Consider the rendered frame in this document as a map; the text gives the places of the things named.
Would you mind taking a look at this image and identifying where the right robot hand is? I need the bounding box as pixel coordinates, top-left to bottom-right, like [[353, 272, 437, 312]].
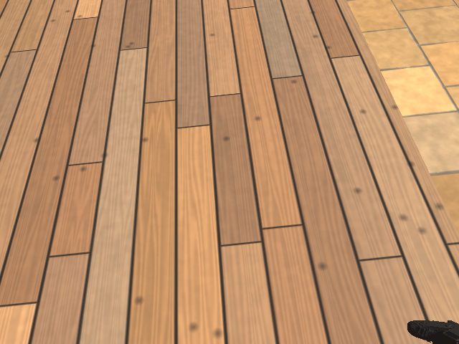
[[407, 320, 459, 344]]

